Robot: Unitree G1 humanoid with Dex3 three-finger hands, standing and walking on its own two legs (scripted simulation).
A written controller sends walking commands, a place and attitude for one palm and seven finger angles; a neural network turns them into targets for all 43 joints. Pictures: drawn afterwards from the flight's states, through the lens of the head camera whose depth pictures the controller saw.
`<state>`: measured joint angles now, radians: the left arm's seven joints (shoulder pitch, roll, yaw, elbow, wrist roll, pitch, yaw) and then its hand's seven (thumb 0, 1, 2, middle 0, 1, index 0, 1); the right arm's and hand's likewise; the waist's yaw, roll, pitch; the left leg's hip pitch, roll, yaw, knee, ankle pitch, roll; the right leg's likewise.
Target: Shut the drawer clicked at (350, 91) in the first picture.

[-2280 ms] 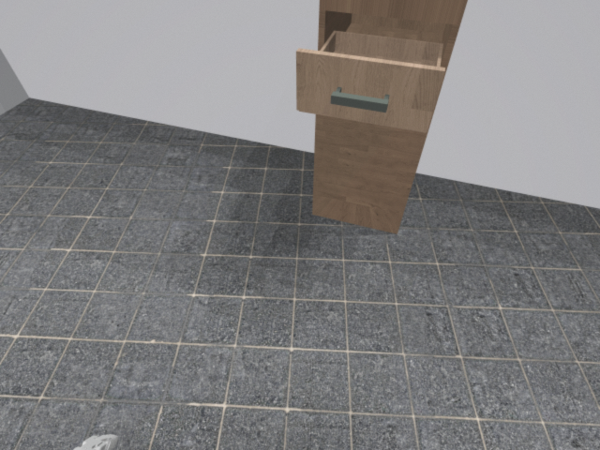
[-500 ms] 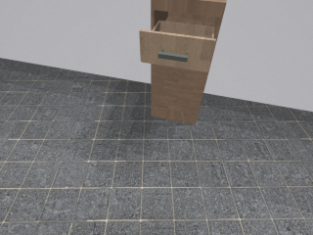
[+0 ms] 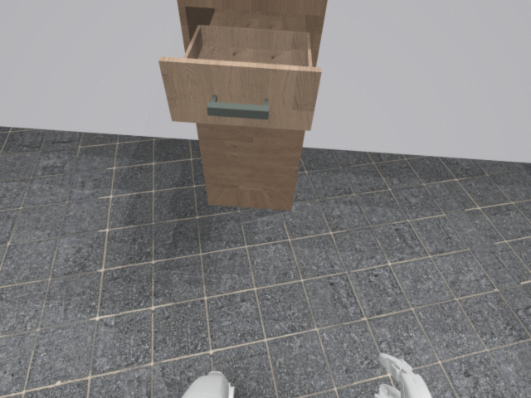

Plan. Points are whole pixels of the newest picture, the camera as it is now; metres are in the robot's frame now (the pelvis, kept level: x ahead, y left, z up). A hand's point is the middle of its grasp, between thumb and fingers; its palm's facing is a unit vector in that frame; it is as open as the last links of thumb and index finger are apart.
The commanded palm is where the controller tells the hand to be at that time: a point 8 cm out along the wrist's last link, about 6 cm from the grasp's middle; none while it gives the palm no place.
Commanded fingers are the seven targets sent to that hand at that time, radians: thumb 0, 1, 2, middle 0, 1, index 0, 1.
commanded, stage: walk to a spot facing it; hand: left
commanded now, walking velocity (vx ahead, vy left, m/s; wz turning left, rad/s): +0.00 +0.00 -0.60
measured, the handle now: (239, 105) +0.70 +0.15 +0.04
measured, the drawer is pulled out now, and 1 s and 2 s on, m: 0.29 0.29 0.29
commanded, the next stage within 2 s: turn to face it in 0.30 s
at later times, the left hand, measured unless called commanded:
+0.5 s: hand (204, 297) +0.31 +0.15 -0.14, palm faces -0.31 -0.91 -0.28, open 7.4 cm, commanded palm none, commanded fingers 0.00 0.90 0.90 -0.20 -0.30 -0.20 -0.30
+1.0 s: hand (171, 334) +0.23 +0.20 -0.15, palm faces -0.06 -0.97 -0.25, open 7.3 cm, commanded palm none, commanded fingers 0.00 0.90 0.90 -0.20 -0.30 -0.20 -0.30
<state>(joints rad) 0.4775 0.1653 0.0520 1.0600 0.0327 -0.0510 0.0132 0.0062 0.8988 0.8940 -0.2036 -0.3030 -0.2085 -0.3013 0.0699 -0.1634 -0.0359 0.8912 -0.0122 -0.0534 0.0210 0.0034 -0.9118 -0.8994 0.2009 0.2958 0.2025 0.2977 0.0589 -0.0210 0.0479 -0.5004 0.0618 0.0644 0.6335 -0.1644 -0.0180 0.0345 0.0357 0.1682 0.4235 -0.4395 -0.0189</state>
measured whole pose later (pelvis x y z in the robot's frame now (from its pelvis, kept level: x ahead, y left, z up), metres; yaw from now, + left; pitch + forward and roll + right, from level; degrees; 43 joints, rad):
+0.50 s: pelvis +0.10 +0.01 -0.01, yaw -17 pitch -1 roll +0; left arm 0.11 0.21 0.06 0.85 0.03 0.01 0.00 0.00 0.91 0.89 -0.20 -0.30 -0.20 -0.30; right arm 0.30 -0.25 -0.06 0.99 -0.02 0.04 -0.01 0.00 -0.91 -0.90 0.20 0.30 0.20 0.30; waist -0.06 0.05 0.08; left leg -0.43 0.12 0.11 1.06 -0.49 -0.04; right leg -0.38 -0.02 -0.10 0.65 -0.25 -0.05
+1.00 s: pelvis +0.15 +0.01 +0.01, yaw -6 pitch +1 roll -1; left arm 0.19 0.20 0.07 1.00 0.01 0.03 0.03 0.00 0.91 0.89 -0.20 -0.30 -0.20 -0.30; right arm 0.28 -0.15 -0.04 1.04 -0.03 0.02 -0.03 0.01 -0.92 -0.90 0.21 0.30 0.21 0.30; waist -0.03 0.01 0.06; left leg -0.25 -0.01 -0.02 0.46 -0.23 0.02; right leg -0.30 -0.02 -0.03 0.70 -0.43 0.03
